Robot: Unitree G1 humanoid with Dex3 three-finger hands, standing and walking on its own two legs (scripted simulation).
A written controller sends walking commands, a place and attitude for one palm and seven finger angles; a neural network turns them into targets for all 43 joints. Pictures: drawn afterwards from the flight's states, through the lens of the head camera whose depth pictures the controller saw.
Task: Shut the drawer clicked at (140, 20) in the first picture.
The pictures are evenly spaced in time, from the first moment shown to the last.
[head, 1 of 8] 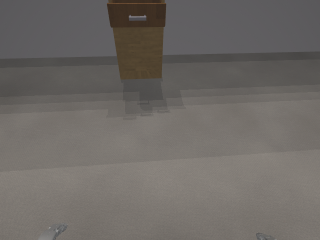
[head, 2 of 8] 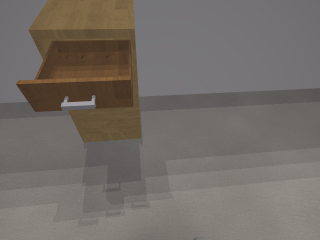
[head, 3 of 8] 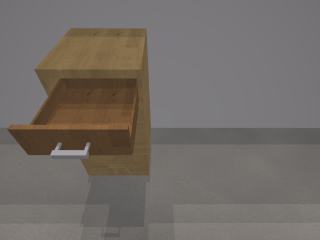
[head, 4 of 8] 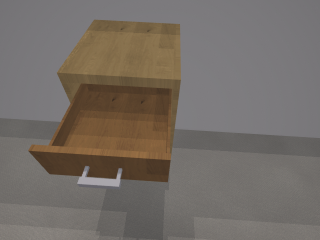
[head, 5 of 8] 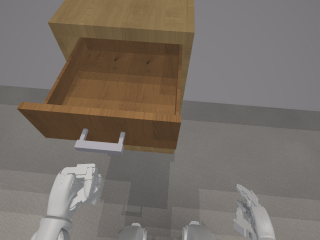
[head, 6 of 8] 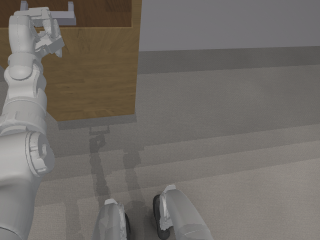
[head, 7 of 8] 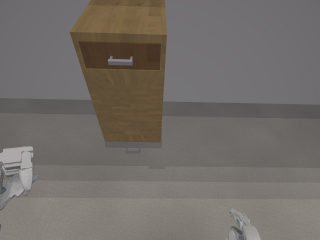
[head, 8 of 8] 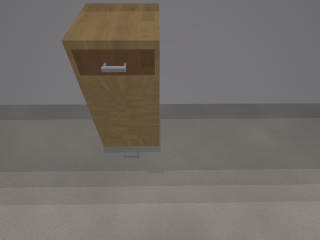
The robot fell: no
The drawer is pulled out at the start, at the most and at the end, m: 0.28 0.28 0.00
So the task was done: yes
